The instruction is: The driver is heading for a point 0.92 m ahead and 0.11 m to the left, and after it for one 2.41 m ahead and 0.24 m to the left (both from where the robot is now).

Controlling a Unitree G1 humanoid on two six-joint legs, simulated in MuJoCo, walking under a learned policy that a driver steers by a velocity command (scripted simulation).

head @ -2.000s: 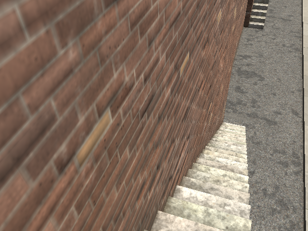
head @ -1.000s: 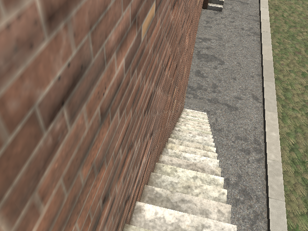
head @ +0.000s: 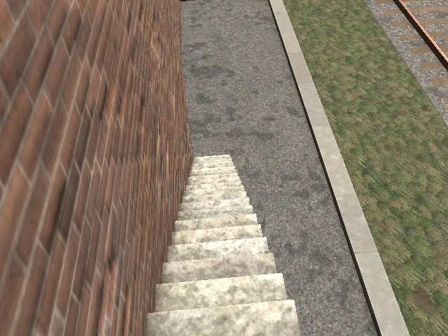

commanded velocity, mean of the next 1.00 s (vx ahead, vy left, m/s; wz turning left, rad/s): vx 0.19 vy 0.00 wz -0.02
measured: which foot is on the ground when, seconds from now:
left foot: down 0.00-1.00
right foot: up 0.00-0.20, down 0.22-1.00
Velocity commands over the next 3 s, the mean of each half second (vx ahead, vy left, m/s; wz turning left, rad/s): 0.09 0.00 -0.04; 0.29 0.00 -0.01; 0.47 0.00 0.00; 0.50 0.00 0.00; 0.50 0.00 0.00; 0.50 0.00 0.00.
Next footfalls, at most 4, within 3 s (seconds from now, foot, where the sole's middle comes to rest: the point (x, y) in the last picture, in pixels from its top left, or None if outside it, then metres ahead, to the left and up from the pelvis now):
0.22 right None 0.16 -0.13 -0.78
1.32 left None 0.31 0.21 -0.97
1.72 right None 0.56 -0.03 -1.17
2.26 left None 0.76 0.26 -1.36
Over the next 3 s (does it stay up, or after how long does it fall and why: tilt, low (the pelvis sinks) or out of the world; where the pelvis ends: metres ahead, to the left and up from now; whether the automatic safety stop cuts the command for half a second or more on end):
stays up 1.02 0.12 -0.81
